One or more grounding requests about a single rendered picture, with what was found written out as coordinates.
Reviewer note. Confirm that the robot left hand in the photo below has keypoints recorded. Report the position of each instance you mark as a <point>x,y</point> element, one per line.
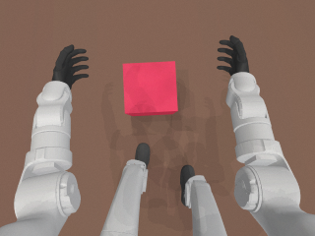
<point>64,70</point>

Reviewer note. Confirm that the left robot thigh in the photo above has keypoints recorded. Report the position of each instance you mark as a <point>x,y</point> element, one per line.
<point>123,216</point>

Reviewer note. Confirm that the carton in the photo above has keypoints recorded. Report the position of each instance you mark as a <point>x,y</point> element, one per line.
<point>150,88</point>

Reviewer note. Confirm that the robot left upper arm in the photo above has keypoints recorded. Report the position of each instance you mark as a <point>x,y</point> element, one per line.
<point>43,204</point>

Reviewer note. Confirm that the robot right hand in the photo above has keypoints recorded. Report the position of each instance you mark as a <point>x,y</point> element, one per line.
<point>238,60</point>

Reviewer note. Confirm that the left robot foot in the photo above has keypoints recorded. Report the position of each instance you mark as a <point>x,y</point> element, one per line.
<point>143,153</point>

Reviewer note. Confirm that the robot right upper arm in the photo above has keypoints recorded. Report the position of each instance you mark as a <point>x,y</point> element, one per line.
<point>271,195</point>

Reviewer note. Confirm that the left robot forearm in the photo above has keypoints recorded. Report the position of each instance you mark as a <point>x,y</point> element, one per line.
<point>50,134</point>

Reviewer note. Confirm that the right robot forearm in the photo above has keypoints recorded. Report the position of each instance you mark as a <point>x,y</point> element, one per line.
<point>255,141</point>

